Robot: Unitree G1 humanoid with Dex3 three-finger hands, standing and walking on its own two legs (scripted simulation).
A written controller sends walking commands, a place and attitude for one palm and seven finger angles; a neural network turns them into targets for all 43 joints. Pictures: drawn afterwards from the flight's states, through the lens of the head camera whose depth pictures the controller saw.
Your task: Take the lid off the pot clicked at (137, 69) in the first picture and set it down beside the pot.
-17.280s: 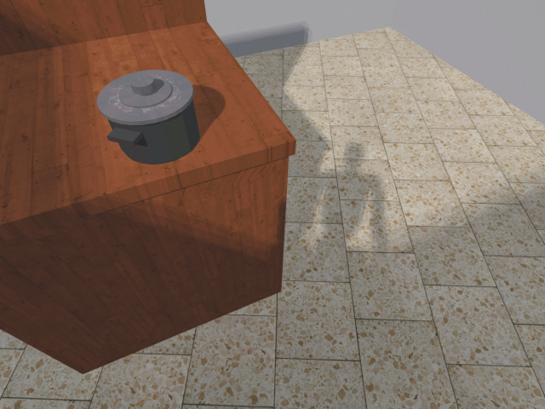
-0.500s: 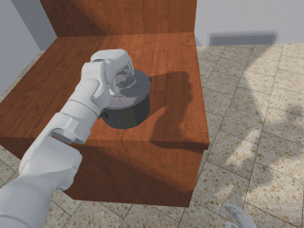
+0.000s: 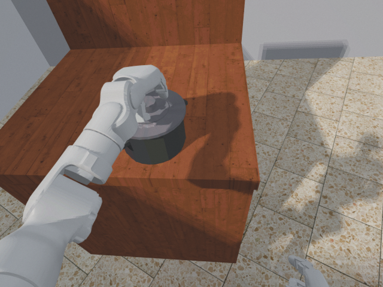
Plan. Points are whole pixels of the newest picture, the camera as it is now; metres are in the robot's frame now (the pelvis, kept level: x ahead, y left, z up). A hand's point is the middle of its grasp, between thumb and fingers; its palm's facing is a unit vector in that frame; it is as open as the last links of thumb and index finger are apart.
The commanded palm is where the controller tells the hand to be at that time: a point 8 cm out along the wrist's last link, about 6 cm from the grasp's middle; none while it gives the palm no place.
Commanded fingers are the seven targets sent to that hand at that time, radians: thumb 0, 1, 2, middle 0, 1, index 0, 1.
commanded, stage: close the fingers and squeeze the knob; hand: left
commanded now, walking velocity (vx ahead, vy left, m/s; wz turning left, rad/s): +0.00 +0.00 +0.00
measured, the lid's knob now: (147, 103) +0.47 +0.10 +0.15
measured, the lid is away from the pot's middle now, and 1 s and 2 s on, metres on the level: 0.00 0.00 0.00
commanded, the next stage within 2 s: lift the lid straight up in 1.50 s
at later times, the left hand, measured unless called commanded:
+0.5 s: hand (141, 102) +0.45 +0.11 +0.17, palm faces -0.27 -0.07 -0.96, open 8.1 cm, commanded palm +0.43 +0.12 +0.23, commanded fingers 0.00 0.23 1.00 -0.74 -0.90 -0.74 -0.90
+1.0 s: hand (140, 106) +0.44 +0.11 +0.17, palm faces -0.28 -0.05 -0.96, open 6.9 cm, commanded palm +0.43 +0.12 +0.23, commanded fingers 0.00 0.47 0.85 -0.79 -0.93 -0.81 -0.92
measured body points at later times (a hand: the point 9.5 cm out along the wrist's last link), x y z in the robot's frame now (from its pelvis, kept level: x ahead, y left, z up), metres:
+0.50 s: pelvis +0.00 +0.01 +0.00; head +0.02 -0.03 +0.45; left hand +0.46 +0.11 +0.22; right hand +0.14 -0.24 -0.12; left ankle -0.01 +0.13 -0.74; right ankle +0.00 -0.13 -0.74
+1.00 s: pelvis +0.00 +0.01 +0.00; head +0.01 -0.03 +0.45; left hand +0.45 +0.11 +0.22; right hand +0.15 -0.23 -0.12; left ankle -0.01 +0.13 -0.74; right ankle +0.00 -0.13 -0.74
